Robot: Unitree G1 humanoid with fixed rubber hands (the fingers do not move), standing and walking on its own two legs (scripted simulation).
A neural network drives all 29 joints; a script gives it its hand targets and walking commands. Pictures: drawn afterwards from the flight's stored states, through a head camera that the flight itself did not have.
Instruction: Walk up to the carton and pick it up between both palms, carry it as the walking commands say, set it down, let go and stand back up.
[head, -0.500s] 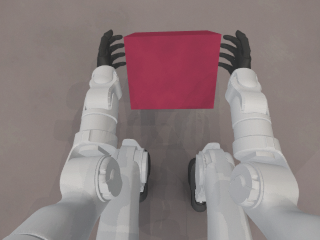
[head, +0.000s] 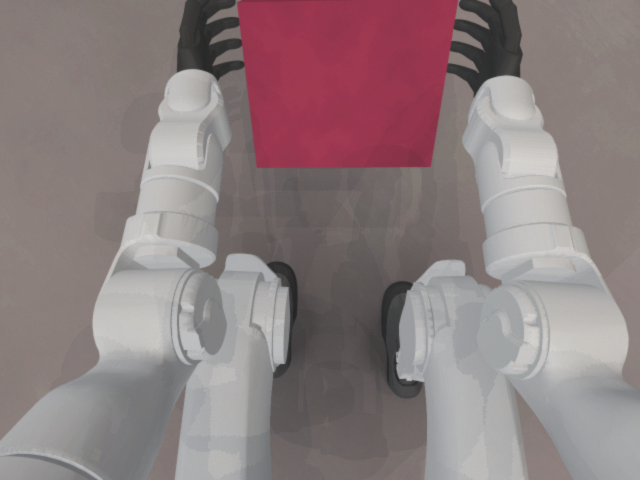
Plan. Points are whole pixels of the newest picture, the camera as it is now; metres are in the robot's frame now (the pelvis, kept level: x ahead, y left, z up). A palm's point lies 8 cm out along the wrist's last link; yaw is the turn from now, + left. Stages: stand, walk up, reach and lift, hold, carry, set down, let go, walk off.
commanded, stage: set down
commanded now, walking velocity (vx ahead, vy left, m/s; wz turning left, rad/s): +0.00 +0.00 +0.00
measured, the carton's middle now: (342, 75) +0.54 +0.03 -0.25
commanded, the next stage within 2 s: none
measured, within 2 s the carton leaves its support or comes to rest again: neither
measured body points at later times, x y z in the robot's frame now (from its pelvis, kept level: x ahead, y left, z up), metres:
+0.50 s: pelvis +0.00 +0.00 -0.03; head +0.36 +0.01 +0.24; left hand +0.55 +0.19 -0.19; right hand +0.55 -0.12 -0.19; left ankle +0.13 +0.12 -0.37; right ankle +0.10 -0.11 -0.37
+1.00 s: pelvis +0.01 +0.00 -0.04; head +0.36 +0.01 +0.24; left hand +0.56 +0.19 -0.19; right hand +0.56 -0.13 -0.20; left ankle +0.13 +0.12 -0.37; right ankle +0.10 -0.11 -0.37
